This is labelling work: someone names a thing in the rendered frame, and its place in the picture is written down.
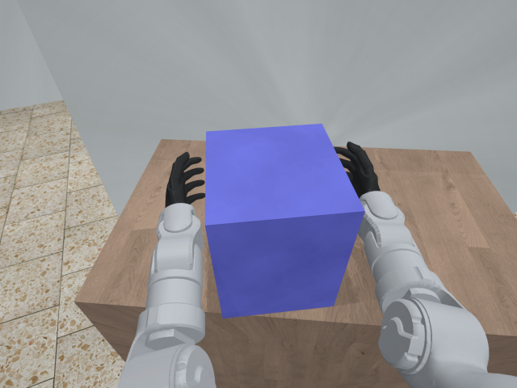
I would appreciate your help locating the robot left upper arm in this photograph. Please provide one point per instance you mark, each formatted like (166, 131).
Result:
(181, 366)

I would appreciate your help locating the robot right upper arm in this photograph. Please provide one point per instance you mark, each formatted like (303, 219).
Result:
(433, 345)

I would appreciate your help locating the right robot hand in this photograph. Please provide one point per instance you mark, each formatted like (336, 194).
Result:
(361, 172)

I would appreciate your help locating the left robot hand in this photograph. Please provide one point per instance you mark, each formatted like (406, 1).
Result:
(176, 191)

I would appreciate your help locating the carton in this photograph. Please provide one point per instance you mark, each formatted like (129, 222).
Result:
(281, 218)

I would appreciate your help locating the pedestal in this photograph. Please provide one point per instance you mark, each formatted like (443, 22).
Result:
(461, 225)

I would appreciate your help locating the robot left forearm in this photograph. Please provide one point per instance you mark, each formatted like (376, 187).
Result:
(173, 312)

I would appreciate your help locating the robot right forearm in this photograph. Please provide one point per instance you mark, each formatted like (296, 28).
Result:
(394, 258)

